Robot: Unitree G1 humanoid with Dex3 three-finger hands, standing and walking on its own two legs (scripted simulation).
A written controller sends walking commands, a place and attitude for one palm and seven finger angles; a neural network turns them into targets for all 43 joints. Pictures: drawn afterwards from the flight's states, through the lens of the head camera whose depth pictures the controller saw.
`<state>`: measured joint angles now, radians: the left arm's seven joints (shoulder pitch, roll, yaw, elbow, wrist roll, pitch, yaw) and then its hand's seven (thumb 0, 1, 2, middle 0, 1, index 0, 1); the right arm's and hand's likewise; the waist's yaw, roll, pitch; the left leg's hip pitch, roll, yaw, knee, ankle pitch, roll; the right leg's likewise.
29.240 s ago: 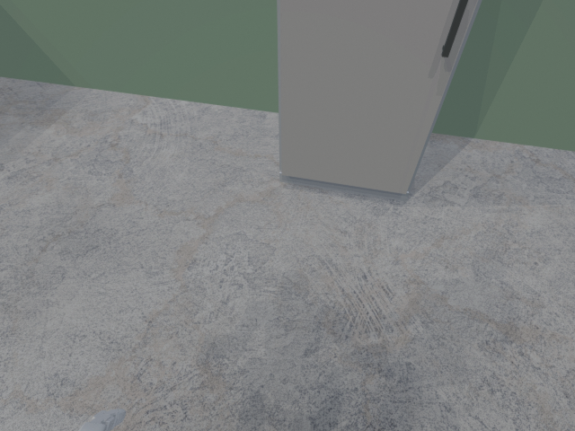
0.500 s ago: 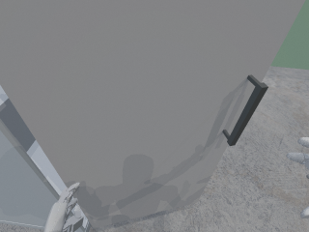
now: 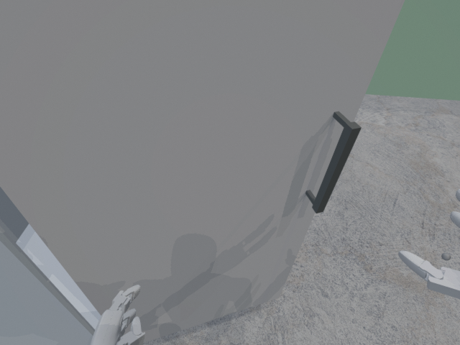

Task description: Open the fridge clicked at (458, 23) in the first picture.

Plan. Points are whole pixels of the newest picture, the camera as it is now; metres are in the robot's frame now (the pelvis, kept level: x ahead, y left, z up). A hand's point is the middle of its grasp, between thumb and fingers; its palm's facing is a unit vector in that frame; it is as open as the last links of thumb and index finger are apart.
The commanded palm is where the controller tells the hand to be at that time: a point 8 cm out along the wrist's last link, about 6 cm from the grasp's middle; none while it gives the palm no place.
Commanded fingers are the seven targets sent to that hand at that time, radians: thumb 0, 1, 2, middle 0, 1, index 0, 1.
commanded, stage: draw the hand back to the body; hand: right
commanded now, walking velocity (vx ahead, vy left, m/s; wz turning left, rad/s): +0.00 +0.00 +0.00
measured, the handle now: (327, 167) +0.43 -0.20 +0.10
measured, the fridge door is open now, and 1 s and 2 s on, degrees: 69 69 69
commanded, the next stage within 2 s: step back with the hand held close in 0.68 s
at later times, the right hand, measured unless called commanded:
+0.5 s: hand (438, 259) +0.19 -0.26 +0.16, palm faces +0.50 +0.77 -0.40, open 7.7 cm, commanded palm +0.15 -0.29 +0.18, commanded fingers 0.00 -0.90 -0.90 0.20 0.30 0.20 0.30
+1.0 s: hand (421, 254) +0.20 -0.25 +0.16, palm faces +0.43 +0.81 -0.41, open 7.4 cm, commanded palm +0.13 -0.28 +0.18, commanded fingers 0.00 -0.90 -0.90 0.20 0.30 0.20 0.30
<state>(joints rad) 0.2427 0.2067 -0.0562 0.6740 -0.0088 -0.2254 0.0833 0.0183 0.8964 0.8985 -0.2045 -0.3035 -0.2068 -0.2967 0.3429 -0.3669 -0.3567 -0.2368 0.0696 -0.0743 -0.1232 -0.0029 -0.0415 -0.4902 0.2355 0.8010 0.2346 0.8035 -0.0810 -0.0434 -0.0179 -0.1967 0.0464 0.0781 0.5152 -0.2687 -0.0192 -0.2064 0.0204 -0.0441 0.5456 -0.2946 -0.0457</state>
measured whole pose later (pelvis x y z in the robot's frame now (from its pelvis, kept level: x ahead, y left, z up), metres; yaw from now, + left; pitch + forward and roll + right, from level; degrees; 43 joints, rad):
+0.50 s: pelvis +0.01 +0.02 +0.00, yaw +0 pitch -4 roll +1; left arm 0.21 0.23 -0.02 0.66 -0.01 -0.19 0.08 0.02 0.90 0.90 -0.20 -0.30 -0.20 -0.30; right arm 0.46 -0.36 -0.36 -0.37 0.06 -0.09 -0.12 0.01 -0.83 -0.87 0.21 0.34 0.21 0.34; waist -0.09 -0.05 -0.01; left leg -0.14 0.02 0.09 0.47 -0.26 0.00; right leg -0.15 0.00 -0.03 0.49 -0.28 -0.02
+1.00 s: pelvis -0.01 +0.02 +0.00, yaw +1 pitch -2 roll +1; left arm 0.17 0.23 -0.01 0.62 -0.01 -0.11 0.08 0.02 0.90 0.90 -0.20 -0.30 -0.20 -0.30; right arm 0.44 -0.35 -0.38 -0.38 0.05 -0.17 -0.12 0.02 -0.89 -0.90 0.21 0.30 0.21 0.30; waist -0.03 -0.03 0.04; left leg -0.21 0.01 0.07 0.46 -0.21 0.00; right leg -0.22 -0.02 -0.05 0.51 -0.26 -0.02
